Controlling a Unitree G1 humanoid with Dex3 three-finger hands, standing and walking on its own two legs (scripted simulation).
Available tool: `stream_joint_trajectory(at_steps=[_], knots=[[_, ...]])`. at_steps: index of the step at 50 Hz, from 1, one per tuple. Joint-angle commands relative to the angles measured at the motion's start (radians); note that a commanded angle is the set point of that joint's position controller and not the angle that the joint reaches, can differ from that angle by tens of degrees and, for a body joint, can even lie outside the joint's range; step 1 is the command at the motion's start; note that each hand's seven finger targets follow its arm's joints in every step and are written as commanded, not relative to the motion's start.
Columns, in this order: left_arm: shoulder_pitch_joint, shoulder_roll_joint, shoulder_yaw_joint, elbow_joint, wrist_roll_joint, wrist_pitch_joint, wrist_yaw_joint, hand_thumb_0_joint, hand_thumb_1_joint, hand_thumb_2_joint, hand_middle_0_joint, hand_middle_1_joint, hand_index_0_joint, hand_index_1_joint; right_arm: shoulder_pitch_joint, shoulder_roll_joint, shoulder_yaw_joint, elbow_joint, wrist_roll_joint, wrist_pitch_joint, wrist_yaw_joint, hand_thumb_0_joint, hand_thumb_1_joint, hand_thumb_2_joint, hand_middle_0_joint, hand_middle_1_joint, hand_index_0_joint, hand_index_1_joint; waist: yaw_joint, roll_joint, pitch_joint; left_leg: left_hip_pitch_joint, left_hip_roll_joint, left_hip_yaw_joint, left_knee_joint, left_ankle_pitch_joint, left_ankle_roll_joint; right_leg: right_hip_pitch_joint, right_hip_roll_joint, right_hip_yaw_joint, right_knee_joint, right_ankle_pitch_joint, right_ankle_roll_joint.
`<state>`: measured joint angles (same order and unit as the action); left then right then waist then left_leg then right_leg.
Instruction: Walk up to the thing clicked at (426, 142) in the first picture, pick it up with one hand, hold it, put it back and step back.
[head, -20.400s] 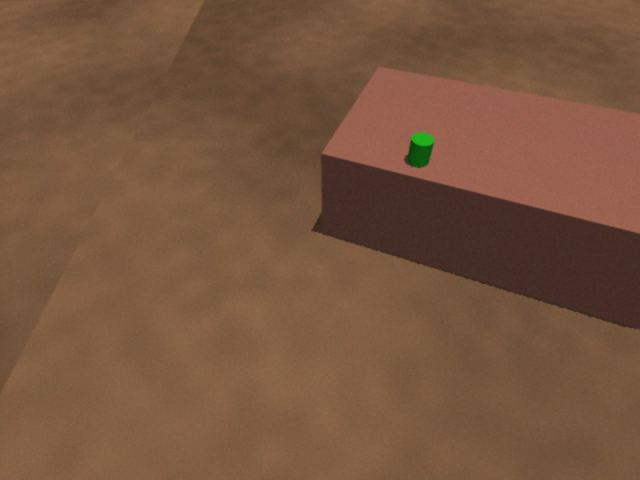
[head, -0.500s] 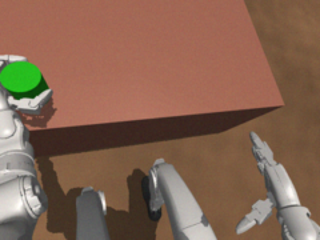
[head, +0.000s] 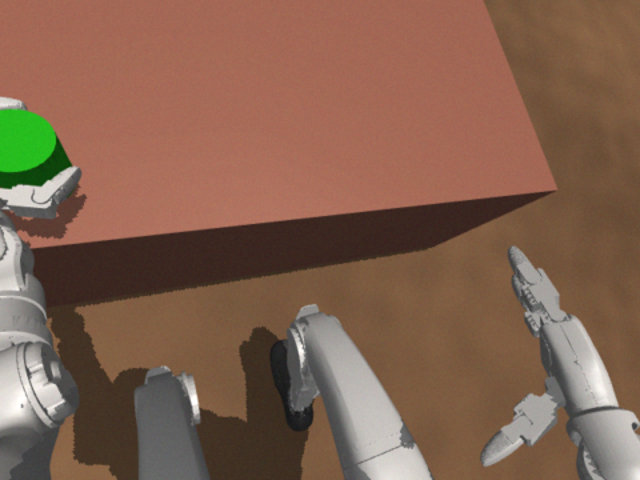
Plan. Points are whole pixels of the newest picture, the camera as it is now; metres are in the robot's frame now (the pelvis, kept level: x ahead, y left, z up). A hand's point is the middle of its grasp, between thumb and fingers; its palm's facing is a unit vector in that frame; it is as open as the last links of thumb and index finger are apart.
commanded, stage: lower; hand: left
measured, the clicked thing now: (28, 161) +0.53 +0.20 -0.08
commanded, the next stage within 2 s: loosen in 0.24 s
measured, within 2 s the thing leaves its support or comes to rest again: rests again in 0.26 s
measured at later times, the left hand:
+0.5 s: hand (33, 163) +0.53 +0.19 -0.09, palm faces +0.21 -0.98 -0.03, open 10.3 cm
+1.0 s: hand (33, 161) +0.53 +0.19 -0.08, palm faces +0.21 -0.98 -0.03, open 15.9 cm
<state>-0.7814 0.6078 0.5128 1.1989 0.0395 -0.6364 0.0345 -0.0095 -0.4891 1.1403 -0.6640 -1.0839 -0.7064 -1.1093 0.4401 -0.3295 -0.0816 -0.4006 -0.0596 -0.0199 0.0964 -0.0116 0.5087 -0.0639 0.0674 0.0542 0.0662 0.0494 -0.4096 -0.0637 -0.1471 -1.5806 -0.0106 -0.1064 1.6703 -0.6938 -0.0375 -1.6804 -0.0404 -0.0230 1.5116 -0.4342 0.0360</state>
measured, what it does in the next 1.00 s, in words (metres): stands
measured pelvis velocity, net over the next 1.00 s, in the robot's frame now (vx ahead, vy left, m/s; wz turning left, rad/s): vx -0.01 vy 0.00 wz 0.00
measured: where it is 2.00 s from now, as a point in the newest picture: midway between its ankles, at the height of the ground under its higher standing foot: (241, 443)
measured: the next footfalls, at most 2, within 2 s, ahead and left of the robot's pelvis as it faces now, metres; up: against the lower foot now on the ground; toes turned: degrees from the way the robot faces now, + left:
none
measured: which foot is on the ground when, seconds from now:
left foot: down 0.00-1.00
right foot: down 0.00-1.00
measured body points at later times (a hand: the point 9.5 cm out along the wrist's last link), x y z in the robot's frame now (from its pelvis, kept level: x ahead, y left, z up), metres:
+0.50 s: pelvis +0.00 +0.00 -0.01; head +0.22 +0.08 +0.37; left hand +0.51 +0.25 -0.08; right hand +0.18 -0.26 +0.08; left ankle +0.02 +0.13 -0.53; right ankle +0.12 -0.14 -0.53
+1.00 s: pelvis -0.01 +0.00 -0.01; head +0.22 +0.07 +0.37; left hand +0.51 +0.24 -0.08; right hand +0.18 -0.26 +0.09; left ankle +0.02 +0.13 -0.53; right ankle +0.12 -0.14 -0.53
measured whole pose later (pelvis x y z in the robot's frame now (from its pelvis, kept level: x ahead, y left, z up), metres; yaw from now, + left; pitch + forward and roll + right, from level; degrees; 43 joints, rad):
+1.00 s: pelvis -0.01 +0.00 -0.01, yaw +0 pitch +35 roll -4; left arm -0.80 0.61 0.52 1.16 0.04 -0.62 0.04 -0.01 -0.59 0.20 -0.35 -0.33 -0.37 -0.33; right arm 0.45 -0.35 -0.10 -0.47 -0.04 -0.02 0.11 -0.01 0.51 -0.06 0.07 0.06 0.07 0.05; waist -0.42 -0.06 -0.14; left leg -1.63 -0.02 -0.11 1.72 -0.70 -0.04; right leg -1.73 -0.04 -0.02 1.56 -0.44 0.04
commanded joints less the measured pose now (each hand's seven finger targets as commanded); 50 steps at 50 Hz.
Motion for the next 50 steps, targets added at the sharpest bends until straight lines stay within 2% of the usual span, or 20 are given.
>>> stream_joint_trajectory(at_steps=[1,2,6,12,13,14,15,18,20,21,22,24,25,26,30,31,37,40,47,50], knots=[[-0.354,0.238,0.017,-0.244,-0.009,-0.087,0.008,0.0,0.145,1.29,-1.293,-1.457,-1.311,-1.458,0.093,-0.183,-0.167,-0.148,0.004,-0.048,-0.027,0.0,0.522,-0.059,0.049,0.05,0.049,0.05,0.033,0.438,-0.639,0.351,-0.022,0.058,-0.232,0.362,0.014,0.508,0.036,-0.02,-0.09,0.206,-0.068],[-0.375,0.209,-0.012,-0.252,-0.005,-0.088,0.006,0.0,0.132,1.295,-1.282,-1.451,-1.3,-1.454,0.079,-0.176,-0.158,-0.168,0.004,-0.052,-0.025,0.0,0.522,-0.059,0.049,0.05,0.049,0.05,0.028,0.442,-0.634,0.363,-0.021,0.056,-0.233,0.351,0.013,0.488,0.037,-0.021,-0.092,0.193,-0.069],[-0.364,0.201,-0.013,-0.243,0.001,-0.084,0.011,0.0,0.116,1.289,-1.284,-1.459,-1.304,-1.459,0.084,-0.176,-0.166,-0.156,0.003,-0.05,-0.024,0.0,0.523,-0.058,0.049,0.05,0.049,0.05,0.022,0.426,-0.634,0.324,-0.021,0.061,-0.224,0.34,0.017,0.508,0.036,-0.016,-0.091,0.192,-0.067],[-0.341,0.219,-0.003,-0.222,0.004,-0.086,0.017,0.0,0.136,1.273,-1.265,-1.433,-1.284,-1.433,0.1,-0.182,-0.164,-0.141,0.006,-0.045,-0.019,0.0,0.528,-0.057,0.049,0.05,0.049,0.05,0.026,0.444,-0.642,0.36,-0.016,0.047,-0.212,0.424,0.008,0.465,0.043,-0.037,-0.057,0.237,-0.075],[-0.355,0.19,-0.02,-0.234,0.002,-0.088,0.014,0.0,0.134,1.282,-1.277,-1.445,-1.295,-1.446,0.099,-0.178,-0.172,-0.151,0.006,-0.045,-0.018,0.0,0.526,-0.058,0.049,0.05,0.049,0.05,0.008,0.426,-0.653,0.342,-0.017,0.051,-0.199,0.423,0.014,0.482,0.042,-0.033,-0.061,0.25,-0.072],[-0.323,0.22,0.009,-0.212,0.004,-0.087,0.019,0.0,0.143,1.276,-1.278,-1.443,-1.297,-1.442,0.098,-0.195,-0.185,-0.145,0.007,-0.044,-0.02,0.0,0.53,-0.056,0.049,0.051,0.049,0.051,0.021,0.422,-0.648,0.338,-0.018,0.05,-0.203,0.424,0.013,0.484,0.043,-0.035,-0.055,0.25,-0.073],[-0.339,0.195,-0.016,-0.205,0.008,-0.087,0.018,0.0,0.125,1.271,-1.262,-1.432,-1.282,-1.431,0.092,-0.185,-0.174,-0.132,0.005,-0.045,-0.018,0.0,0.529,-0.057,0.049,0.05,0.049,0.05,0.016,0.429,-0.625,0.34,-0.017,0.046,-0.207,0.428,0.009,0.458,0.044,-0.04,-0.053,0.244,-0.075],[-0.38,0.17,-0.033,-0.233,0.007,-0.095,0.021,0.0,0.163,1.222,-1.338,-1.43,-1.365,-1.421,0.059,-0.185,-0.176,-0.185,0.008,-0.053,-0.018,0.0,0.534,-0.048,0.05,0.05,0.05,0.05,0.003,0.409,-0.622,0.312,-0.02,0.046,-0.208,0.35,0.016,0.451,0.04,-0.037,-0.063,0.191,-0.07],[-0.369,0.253,0.022,-0.25,0.004,-0.095,0.028,0.0,0.003,1.062,-1.195,-1.27,-1.239,-1.261,0.068,-0.196,-0.179,-0.182,0.008,-0.051,-0.021,0.0,0.53,-0.041,0.051,0.049,0.05,0.049,0.021,0.424,-0.654,0.308,-0.023,0.055,-0.202,0.329,0.02,0.488,0.037,-0.025,-0.063,0.181,-0.066],[-0.405,0.198,-0.015,-0.274,-0.004,-0.097,0.022,0.0,-0.077,0.982,-1.139,-1.19,-1.182,-1.181,0.049,-0.189,-0.172,-0.212,0.007,-0.053,-0.019,0.0,0.526,-0.042,0.051,0.049,0.05,0.049,0.01,0.412,-0.689,0.314,-0.021,0.054,-0.197,0.343,0.02,0.498,0.039,-0.026,-0.061,0.197,-0.066],[-0.386,0.18,-0.012,-0.231,-0.012,-0.096,0.02,0.0,-0.145,0.902,-1.102,-1.134,-1.145,-1.104,0.08,-0.189,-0.18,-0.185,0.009,-0.052,-0.019,0.0,0.526,-0.042,0.051,0.05,0.05,0.05,0.0,0.43,-0.66,0.316,-0.021,0.05,-0.196,0.362,0.015,0.481,0.039,-0.033,-0.048,0.209,-0.068],[-0.36,0.218,0.015,-0.239,-0.013,-0.095,0.024,0.0,-0.256,0.742,-1.021,-1.025,-1.06,-0.999,0.096,-0.185,-0.177,-0.167,0.011,-0.047,-0.02,0.0,0.518,-0.044,0.051,0.05,0.05,0.05,0.012,0.445,-0.654,0.308,-0.023,0.053,-0.201,0.35,0.014,0.476,0.037,-0.033,-0.048,0.195,-0.067],[-0.367,0.183,-0.008,-0.224,-0.013,-0.091,0.022,0.0,-0.29,0.662,-0.983,-0.963,-1.02,-0.936,0.082,-0.188,-0.172,-0.19,0.011,-0.048,-0.017,0.0,0.514,-0.045,0.051,0.05,0.05,0.05,0.009,0.43,-0.655,0.322,-0.023,0.048,-0.205,0.36,0.013,0.466,0.038,-0.038,-0.052,0.198,-0.069],[-0.359,0.209,0.0,-0.239,-0.002,-0.091,0.022,0.0,-0.326,0.583,-0.928,-0.899,-0.964,-0.873,0.087,-0.187,-0.182,-0.18,0.012,-0.049,-0.019,0.0,0.516,-0.045,0.051,0.05,0.05,0.05,0.012,0.441,-0.642,0.32,-0.022,0.05,-0.204,0.35,0.012,0.455,0.037,-0.035,-0.049,0.191,-0.068],[-0.37,0.234,0.009,-0.25,0.008,-0.082,0.023,0.0,-0.493,0.405,-0.693,-0.66,-0.719,-0.642,0.105,-0.189,-0.194,-0.162,0.011,-0.044,-0.018,0.0,0.52,-0.048,0.051,0.051,0.051,0.051,0.008,0.455,-0.619,0.303,-0.024,0.059,-0.2,0.299,0.015,0.44,0.035,-0.027,-0.056,0.154,-0.066],[-0.364,0.19,-0.01,-0.252,0.002,-0.077,0.02,0.0,-0.524,0.353,-0.633,-0.596,-0.658,-0.58,0.094,-0.183,-0.186,-0.179,0.012,-0.044,-0.016,0.0,0.52,-0.048,0.052,0.051,0.051,0.051,0.004,0.435,-0.629,0.301,-0.023,0.057,-0.202,0.31,0.016,0.45,0.037,-0.029,-0.058,0.165,-0.067],[-0.346,0.17,-0.025,-0.206,-0.004,-0.059,0.015,0.0,-0.595,0.212,-0.435,-0.385,-0.45,-0.377,0.081,-0.184,-0.173,-0.184,0.017,-0.047,-0.02,0.0,0.527,-0.05,0.052,0.052,0.051,0.052,0.008,0.409,-0.587,0.274,-0.023,0.051,-0.21,0.298,0.015,0.431,0.035,-0.035,-0.059,0.147,-0.067],[-0.343,0.181,-0.013,-0.209,-0.007,-0.058,0.014,0.0,-0.611,0.196,-0.383,-0.344,-0.397,-0.338,0.087,-0.186,-0.176,-0.215,0.019,-0.048,-0.021,0.0,0.526,-0.052,0.052,0.052,0.051,0.052,0.006,0.358,-0.619,0.235,-0.027,0.062,-0.199,0.273,0.028,0.496,0.031,-0.022,-0.077,0.144,-0.058],[-0.326,0.197,0.007,-0.216,-0.015,-0.062,0.008,0.0,-0.611,0.15,-0.17,-0.217,-0.189,-0.207,0.123,-0.194,-0.191,-0.211,0.025,-0.046,-0.021,0.0,0.537,-0.049,0.052,0.051,0.051,0.051,0.002,0.368,-0.634,0.267,-0.028,0.063,-0.187,0.342,0.025,0.502,0.032,-0.023,-0.065,0.212,-0.06],[-0.379,0.262,0.025,-0.302,-0.008,-0.069,0.005,0.0,-0.611,0.135,-0.1,-0.169,-0.117,-0.16,0.097,-0.207,-0.191,-0.31,0.028,-0.05,-0.021,0.0,0.538,-0.05,0.052,0.051,0.051,0.051,0.008,0.381,-0.71,0.274,-0.03,0.07,-0.187,0.336,0.027,0.572,0.028,0.001,-0.075,0.216,-0.056]])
